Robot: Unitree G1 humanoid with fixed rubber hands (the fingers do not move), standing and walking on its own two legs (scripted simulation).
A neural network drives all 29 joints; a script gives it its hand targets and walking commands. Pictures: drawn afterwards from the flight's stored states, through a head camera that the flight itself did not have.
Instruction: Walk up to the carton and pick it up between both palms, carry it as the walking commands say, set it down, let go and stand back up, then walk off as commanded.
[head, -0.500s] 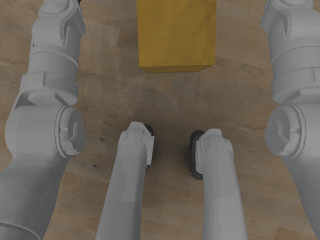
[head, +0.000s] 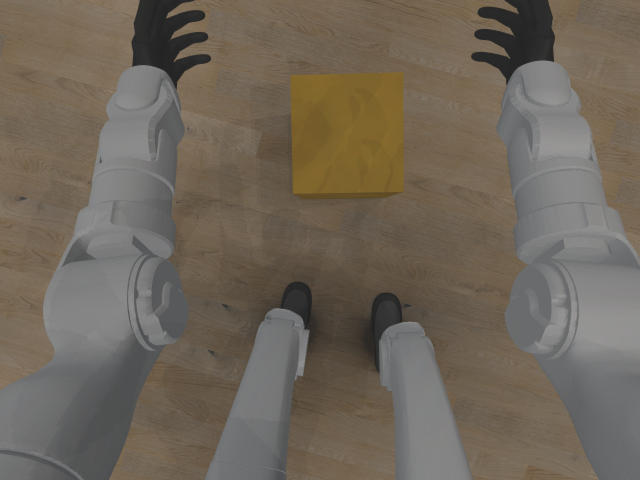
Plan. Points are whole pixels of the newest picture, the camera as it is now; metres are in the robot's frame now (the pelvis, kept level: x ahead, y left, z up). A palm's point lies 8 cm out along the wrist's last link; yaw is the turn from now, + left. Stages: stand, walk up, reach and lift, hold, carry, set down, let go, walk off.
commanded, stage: set down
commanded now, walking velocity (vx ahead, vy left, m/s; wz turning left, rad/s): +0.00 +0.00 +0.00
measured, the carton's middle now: (345, 146) +0.52 +0.03 -0.54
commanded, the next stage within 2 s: let go in 0.08 s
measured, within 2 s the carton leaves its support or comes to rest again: neither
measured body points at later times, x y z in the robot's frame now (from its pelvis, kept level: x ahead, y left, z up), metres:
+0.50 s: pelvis +0.03 +0.00 +0.06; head +0.27 +0.01 +0.44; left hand +0.40 +0.24 -0.06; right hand +0.42 -0.18 -0.06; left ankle +0.06 +0.11 -0.63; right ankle +0.05 -0.13 -0.63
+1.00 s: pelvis +0.08 -0.01 +0.11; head +0.13 +0.00 +0.56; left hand +0.24 +0.23 +0.02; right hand +0.26 -0.23 +0.02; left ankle +0.06 +0.11 -0.63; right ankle +0.05 -0.13 -0.63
